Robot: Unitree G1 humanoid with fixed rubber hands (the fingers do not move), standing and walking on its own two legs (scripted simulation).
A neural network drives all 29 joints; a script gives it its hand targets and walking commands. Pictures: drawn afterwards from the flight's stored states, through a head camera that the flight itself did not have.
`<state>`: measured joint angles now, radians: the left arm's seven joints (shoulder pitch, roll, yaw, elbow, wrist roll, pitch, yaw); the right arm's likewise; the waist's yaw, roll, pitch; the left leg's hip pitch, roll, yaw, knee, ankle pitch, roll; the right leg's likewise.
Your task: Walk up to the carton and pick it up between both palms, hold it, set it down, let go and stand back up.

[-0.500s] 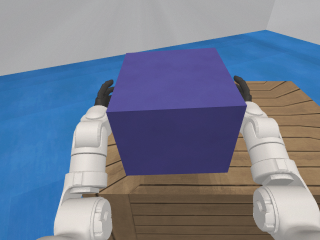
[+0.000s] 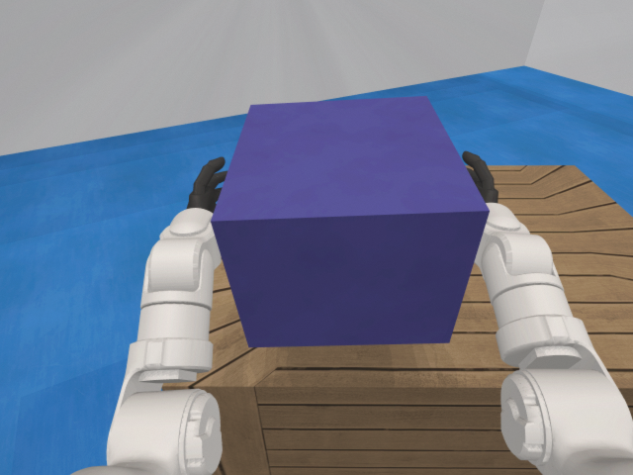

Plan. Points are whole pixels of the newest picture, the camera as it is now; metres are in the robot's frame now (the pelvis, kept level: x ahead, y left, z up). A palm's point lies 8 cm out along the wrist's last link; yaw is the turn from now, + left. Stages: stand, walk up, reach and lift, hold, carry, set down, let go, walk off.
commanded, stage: hold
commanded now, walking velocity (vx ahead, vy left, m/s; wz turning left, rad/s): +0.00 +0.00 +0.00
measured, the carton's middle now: (342, 214) +0.40 -0.01 +0.18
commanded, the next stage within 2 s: none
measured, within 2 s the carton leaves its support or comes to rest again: neither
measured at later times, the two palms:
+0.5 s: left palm (204, 215) +0.36 +0.16 +0.21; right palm (480, 210) +0.37 -0.18 +0.21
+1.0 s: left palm (207, 218) +0.37 +0.16 +0.20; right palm (477, 214) +0.38 -0.18 +0.20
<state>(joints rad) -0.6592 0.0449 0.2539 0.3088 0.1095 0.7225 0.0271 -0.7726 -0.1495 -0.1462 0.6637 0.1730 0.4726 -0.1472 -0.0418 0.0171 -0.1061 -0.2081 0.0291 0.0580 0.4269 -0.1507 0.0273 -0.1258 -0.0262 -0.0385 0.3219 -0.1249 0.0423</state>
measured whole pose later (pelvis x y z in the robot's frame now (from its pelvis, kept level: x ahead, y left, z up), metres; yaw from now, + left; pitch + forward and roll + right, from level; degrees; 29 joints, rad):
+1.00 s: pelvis +0.00 +0.00 +0.00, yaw +0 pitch -4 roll -2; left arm -0.66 0.04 0.25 0.30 0.13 0.73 0.02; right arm -0.76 -0.15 -0.15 0.64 0.17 0.49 -0.15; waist -0.04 0.02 -0.09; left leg -0.21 0.03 0.06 0.43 -0.15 0.03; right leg -0.13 -0.03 -0.04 0.32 -0.13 0.04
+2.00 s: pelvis +0.00 +0.00 +0.00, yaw +0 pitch -4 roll -2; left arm -0.63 0.03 0.27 0.26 0.15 0.74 0.00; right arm -0.77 -0.15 -0.14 0.61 0.17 0.51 -0.14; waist -0.04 0.01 -0.08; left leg -0.19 0.03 0.06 0.42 -0.16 0.03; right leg -0.11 -0.03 -0.04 0.32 -0.13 0.04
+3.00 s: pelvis +0.01 +0.00 +0.00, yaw +0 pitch -4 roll -2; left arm -0.64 0.03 0.26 0.26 0.15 0.75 0.01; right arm -0.75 -0.15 -0.14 0.61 0.17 0.50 -0.14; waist -0.04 0.01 -0.11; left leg -0.19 0.03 0.06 0.42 -0.16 0.03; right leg -0.11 -0.02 -0.03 0.32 -0.14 0.04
